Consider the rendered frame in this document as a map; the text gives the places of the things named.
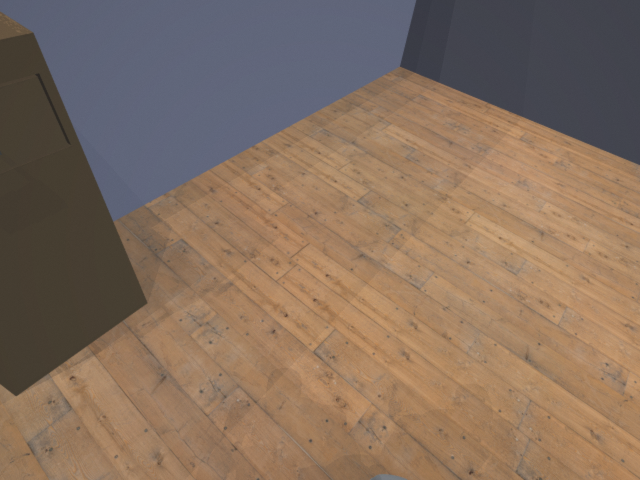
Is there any drawer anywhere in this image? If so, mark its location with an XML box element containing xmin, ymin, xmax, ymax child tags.
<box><xmin>0</xmin><ymin>75</ymin><xmax>68</xmax><ymax>171</ymax></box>

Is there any cabinet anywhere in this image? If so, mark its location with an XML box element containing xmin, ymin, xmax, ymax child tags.
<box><xmin>0</xmin><ymin>12</ymin><xmax>147</xmax><ymax>396</ymax></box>

